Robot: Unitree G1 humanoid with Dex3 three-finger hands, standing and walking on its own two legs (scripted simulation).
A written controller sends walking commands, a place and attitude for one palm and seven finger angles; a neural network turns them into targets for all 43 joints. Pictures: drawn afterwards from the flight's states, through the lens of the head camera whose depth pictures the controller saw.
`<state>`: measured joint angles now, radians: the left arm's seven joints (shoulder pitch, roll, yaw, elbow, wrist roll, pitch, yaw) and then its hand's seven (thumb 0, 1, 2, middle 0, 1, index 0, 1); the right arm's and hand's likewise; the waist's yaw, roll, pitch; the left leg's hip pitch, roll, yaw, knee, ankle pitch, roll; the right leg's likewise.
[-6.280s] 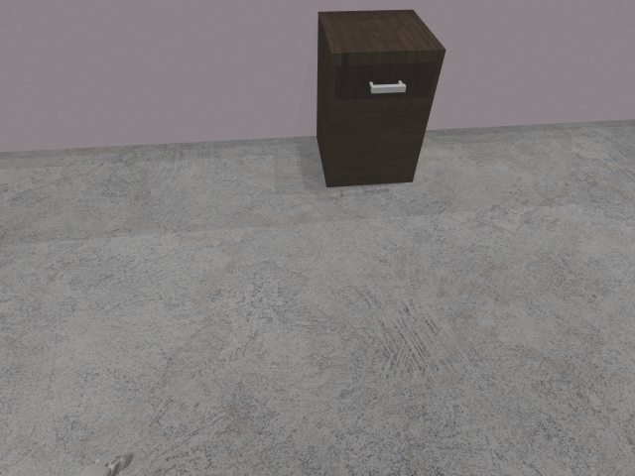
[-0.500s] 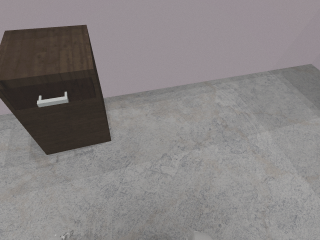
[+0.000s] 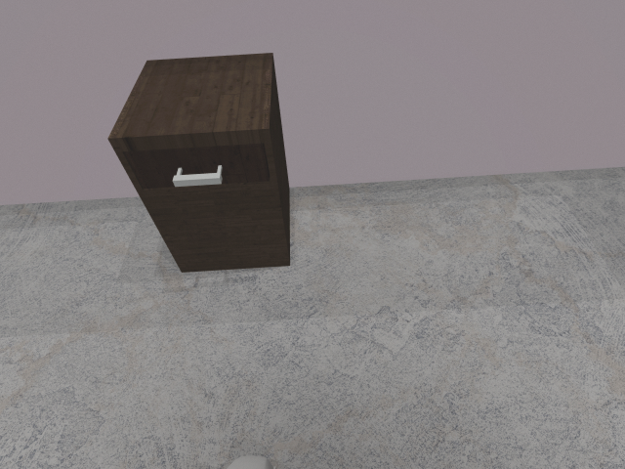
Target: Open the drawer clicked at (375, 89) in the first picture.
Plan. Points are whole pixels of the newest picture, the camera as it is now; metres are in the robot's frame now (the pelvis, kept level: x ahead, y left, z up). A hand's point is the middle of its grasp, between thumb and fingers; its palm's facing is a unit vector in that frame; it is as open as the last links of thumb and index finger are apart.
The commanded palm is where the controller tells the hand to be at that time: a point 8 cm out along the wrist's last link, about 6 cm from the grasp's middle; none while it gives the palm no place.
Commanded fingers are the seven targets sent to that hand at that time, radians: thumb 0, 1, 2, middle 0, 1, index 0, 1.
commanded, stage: take the last steps up to it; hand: left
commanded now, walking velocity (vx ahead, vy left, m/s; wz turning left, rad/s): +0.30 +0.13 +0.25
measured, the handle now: (198, 174) +0.89 +0.39 -0.25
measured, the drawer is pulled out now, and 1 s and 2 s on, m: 0.00 0.00 0.00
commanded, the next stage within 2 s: come to a stop and stand still in 1.22 s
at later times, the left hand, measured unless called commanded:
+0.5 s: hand out of the picture +0.07 +0.28 -0.18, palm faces +0.12 -0.98 -0.17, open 7.3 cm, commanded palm none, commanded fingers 0.00 0.90 0.90 -0.20 -0.30 -0.20 -0.30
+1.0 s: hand (179, 383) +0.27 +0.25 -0.17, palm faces +0.11 -0.97 -0.22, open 7.1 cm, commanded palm none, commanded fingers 0.00 0.90 0.90 -0.20 -0.30 -0.20 -0.30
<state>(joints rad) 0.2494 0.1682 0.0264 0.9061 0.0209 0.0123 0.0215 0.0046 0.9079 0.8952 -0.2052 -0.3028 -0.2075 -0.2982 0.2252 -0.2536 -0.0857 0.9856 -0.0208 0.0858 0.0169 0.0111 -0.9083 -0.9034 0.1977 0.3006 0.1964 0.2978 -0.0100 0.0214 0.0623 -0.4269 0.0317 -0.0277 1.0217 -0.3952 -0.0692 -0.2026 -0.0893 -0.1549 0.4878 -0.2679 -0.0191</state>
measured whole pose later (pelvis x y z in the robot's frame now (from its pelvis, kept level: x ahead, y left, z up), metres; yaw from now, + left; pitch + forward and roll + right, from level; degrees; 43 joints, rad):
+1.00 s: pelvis +0.24 +0.06 +0.00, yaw +4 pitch -2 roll -1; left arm 0.25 0.17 0.05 1.05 0.01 -0.05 0.02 -0.01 0.95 0.90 -0.20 -0.30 -0.21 -0.30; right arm 0.30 -0.15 -0.05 1.05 -0.03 -0.02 0.00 0.01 -0.91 -0.90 0.20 0.30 0.19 0.30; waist -0.04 0.03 0.03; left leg -0.53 0.12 0.02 1.01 -0.25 0.00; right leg -0.19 0.02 -0.15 0.42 -0.20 -0.07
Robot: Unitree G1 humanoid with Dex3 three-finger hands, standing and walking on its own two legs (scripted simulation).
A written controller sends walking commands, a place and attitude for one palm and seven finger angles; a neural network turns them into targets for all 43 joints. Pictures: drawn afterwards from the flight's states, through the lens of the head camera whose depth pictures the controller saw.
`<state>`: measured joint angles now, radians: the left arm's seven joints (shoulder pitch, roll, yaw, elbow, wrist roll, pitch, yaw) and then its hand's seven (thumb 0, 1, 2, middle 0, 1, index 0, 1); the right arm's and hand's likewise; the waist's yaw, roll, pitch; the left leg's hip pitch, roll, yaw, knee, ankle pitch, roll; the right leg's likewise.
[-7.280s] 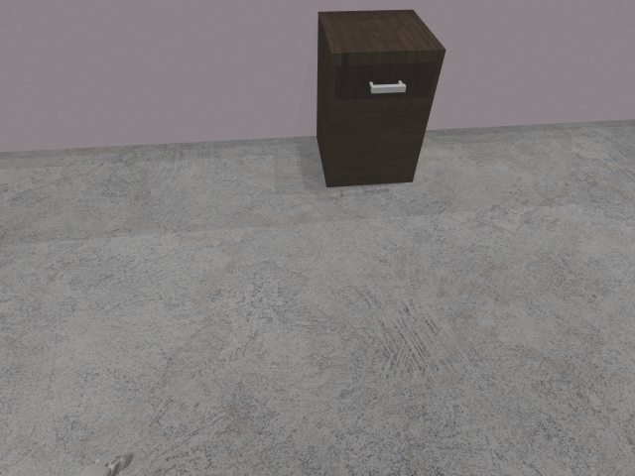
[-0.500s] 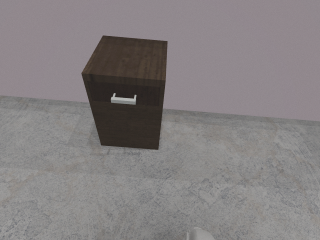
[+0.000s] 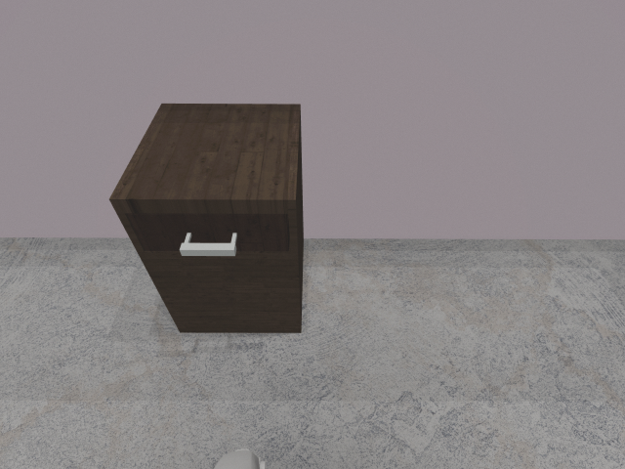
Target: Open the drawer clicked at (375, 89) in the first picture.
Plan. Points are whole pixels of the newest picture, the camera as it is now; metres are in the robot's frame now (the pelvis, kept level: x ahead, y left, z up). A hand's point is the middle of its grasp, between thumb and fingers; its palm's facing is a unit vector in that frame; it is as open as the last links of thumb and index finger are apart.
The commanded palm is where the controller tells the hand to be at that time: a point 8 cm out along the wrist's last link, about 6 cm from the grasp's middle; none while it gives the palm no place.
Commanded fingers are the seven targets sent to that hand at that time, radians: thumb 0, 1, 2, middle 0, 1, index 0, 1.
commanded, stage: take the last steps up to it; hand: left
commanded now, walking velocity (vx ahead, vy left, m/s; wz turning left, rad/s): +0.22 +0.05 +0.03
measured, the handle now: (210, 243) +0.67 +0.28 -0.24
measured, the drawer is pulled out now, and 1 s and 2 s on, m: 0.00 0.00 0.00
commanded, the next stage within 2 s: come to a stop and stand still in 0.22 s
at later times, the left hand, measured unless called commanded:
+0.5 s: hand out of the picture +0.16 +0.23 -0.18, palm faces +0.04 -0.98 -0.18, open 7.3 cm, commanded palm none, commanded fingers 0.00 0.90 0.90 -0.20 -0.30 -0.20 -0.30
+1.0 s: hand (181, 448) +0.19 +0.21 -0.16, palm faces +0.05 -0.97 -0.26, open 7.3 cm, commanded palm none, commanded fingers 0.00 0.90 0.90 -0.20 -0.30 -0.20 -0.30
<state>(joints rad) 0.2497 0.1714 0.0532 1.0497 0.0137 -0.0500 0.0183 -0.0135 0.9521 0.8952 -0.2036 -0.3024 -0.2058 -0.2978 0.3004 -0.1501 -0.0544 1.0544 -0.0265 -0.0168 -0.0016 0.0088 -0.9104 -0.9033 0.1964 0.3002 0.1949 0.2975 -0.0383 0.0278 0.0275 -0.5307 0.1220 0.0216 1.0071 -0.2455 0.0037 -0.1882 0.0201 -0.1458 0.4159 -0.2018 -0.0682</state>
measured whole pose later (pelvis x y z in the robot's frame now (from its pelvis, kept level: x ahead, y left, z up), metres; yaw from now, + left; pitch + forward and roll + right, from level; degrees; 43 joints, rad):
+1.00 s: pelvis +0.12 +0.02 +0.00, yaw -1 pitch +0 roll +2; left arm 0.18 0.15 0.05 1.00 0.03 0.02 0.03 0.00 0.92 0.90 -0.21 -0.30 -0.21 -0.30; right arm 0.17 -0.21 -0.07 1.03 -0.01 0.05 -0.01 0.01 -0.91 -0.90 0.20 0.30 0.20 0.30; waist 0.02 0.01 0.07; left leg -0.31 0.02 -0.01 0.84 -0.44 -0.04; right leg -0.28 -0.04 -0.08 0.45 -0.17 -0.05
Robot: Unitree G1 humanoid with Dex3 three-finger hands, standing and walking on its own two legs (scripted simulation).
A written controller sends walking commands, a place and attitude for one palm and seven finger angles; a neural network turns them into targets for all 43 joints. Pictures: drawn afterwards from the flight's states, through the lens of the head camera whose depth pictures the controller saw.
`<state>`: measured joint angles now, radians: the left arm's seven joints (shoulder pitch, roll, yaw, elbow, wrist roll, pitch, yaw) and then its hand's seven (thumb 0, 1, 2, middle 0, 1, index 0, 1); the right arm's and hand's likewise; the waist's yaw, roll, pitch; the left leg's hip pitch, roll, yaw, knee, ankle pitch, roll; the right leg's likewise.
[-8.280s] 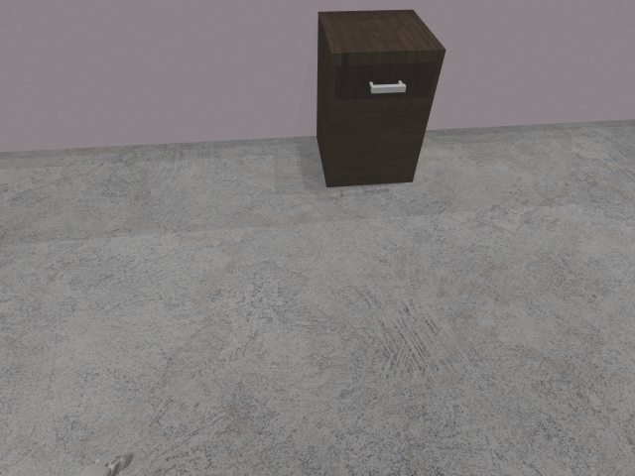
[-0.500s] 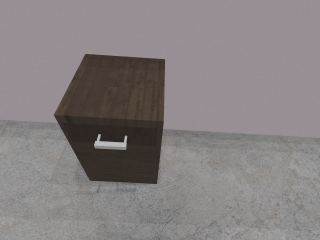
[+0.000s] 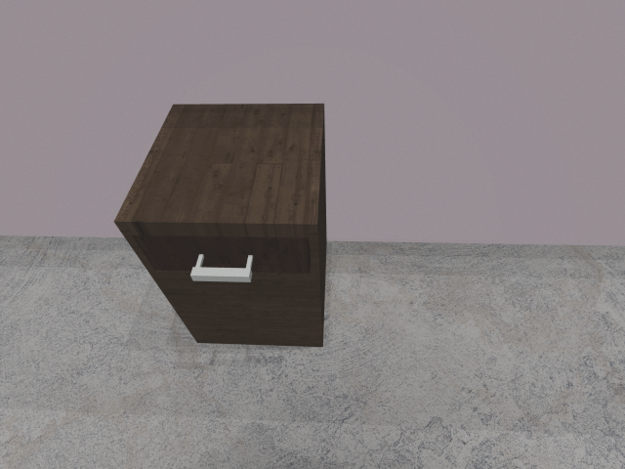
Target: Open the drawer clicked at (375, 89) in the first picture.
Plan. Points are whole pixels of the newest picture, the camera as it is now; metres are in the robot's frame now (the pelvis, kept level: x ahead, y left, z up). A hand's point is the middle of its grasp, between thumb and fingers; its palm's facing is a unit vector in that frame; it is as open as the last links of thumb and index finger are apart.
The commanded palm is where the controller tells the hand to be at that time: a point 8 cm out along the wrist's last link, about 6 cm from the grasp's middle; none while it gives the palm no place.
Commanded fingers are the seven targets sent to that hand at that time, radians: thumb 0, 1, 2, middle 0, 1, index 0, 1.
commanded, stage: come to a stop and stand still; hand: left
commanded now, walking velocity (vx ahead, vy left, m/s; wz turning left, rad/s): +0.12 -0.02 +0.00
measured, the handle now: (223, 266) +0.55 +0.27 -0.25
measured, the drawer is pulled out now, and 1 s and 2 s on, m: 0.00 0.00 0.00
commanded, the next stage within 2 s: look again from close up in 0.32 s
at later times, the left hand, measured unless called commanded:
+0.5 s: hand out of the picture +0.00 +0.18 -0.18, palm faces -0.01 -0.98 -0.19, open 7.3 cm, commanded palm none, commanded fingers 0.00 0.90 0.90 -0.20 -0.30 -0.20 -0.30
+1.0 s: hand out of the picture +0.01 +0.21 -0.18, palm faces +0.04 -0.98 -0.17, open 7.3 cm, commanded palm none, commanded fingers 0.00 0.90 0.90 -0.20 -0.30 -0.20 -0.30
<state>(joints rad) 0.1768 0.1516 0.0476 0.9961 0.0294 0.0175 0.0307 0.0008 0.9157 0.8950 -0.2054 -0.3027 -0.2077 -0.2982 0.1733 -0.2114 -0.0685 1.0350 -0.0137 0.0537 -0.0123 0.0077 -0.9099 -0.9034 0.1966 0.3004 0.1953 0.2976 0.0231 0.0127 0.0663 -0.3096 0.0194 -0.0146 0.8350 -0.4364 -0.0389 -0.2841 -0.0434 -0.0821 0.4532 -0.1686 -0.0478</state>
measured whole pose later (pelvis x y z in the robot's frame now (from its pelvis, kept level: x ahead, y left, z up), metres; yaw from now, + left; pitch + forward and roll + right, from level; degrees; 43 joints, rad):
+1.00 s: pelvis +0.00 +0.04 +0.00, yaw +0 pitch -2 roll -1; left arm 0.32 0.16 -0.01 1.08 0.01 -0.01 0.05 0.01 0.92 0.90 -0.20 -0.30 -0.20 -0.30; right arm 0.22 -0.16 0.00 1.08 -0.01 -0.01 -0.04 0.00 -0.93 -0.90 0.20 0.30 0.20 0.30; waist 0.00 -0.01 -0.01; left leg -0.13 0.00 0.04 0.49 -0.33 0.03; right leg -0.12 0.00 -0.06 0.43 -0.28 0.00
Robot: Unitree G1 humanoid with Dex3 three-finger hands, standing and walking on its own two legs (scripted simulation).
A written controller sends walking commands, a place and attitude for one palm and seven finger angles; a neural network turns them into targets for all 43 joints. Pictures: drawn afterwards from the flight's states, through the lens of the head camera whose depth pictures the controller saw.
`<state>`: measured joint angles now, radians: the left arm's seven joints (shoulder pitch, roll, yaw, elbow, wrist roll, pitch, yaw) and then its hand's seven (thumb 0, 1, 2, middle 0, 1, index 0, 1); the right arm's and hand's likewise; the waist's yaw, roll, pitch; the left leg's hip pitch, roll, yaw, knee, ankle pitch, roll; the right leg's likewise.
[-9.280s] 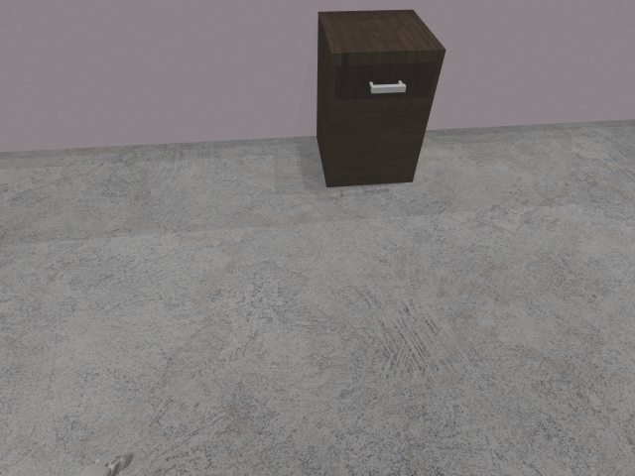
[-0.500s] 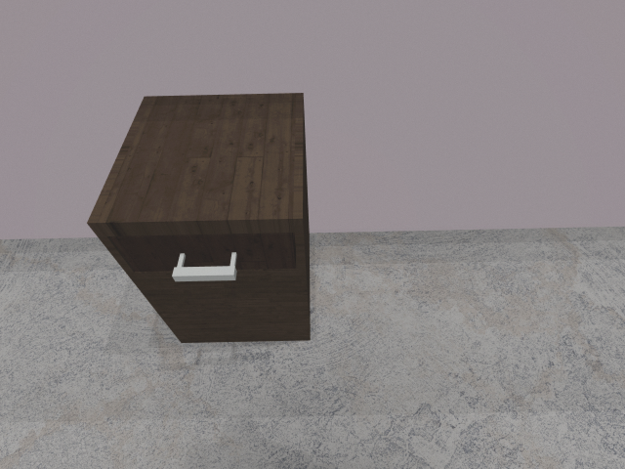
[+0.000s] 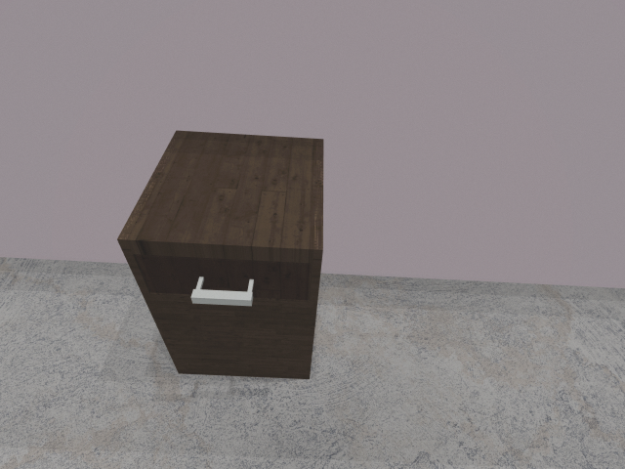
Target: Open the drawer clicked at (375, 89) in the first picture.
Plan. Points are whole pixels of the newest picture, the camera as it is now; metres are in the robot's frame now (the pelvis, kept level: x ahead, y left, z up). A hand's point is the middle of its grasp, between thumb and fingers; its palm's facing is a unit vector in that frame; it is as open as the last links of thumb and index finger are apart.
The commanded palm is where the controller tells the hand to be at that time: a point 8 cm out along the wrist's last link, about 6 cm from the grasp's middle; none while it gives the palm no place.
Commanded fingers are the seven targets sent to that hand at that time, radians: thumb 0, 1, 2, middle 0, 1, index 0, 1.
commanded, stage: raise the hand with hooked fingers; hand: left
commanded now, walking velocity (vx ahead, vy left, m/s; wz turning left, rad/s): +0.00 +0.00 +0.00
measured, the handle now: (224, 290) +0.54 +0.23 -0.24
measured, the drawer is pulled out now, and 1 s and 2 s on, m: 0.00 0.00 0.00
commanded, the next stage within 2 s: move the hooked fingers above the handle in 1.96 s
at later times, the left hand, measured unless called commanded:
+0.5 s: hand (169, 468) +0.15 +0.19 -0.08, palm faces -0.10 -0.22 -0.97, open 8.6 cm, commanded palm +0.14 +0.23 -0.01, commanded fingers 0.00 0.36 0.67 -0.24 -0.64 -0.24 -0.64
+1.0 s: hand (155, 383) +0.23 +0.22 -0.02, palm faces -0.05 -0.12 -0.99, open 11.6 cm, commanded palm +0.21 +0.23 +0.05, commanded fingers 0.00 -0.22 0.42 -0.28 -1.02 -0.28 -1.02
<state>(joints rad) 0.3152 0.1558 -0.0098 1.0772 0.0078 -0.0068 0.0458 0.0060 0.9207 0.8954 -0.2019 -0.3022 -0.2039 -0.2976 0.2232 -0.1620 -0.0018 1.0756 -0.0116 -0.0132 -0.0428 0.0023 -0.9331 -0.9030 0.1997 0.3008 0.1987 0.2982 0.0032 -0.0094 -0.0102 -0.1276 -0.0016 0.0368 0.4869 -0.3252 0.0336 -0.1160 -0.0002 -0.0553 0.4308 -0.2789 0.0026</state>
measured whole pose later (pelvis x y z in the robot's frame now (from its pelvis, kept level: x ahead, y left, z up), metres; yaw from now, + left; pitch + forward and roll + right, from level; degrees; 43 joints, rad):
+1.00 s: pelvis -0.01 +0.00 -0.02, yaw +0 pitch +7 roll +1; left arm 0.21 0.36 -0.11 0.04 1.04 0.02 0.28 0.00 0.00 0.51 -0.29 -0.88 -0.29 -0.88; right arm 0.14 -0.20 0.04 0.56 -0.04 0.11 0.00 0.01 -0.90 -0.90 0.20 0.30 0.20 0.30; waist 0.07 0.04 -0.05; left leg -0.41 -0.04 0.05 0.66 -0.37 0.04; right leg -0.45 0.06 0.02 0.68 -0.35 -0.06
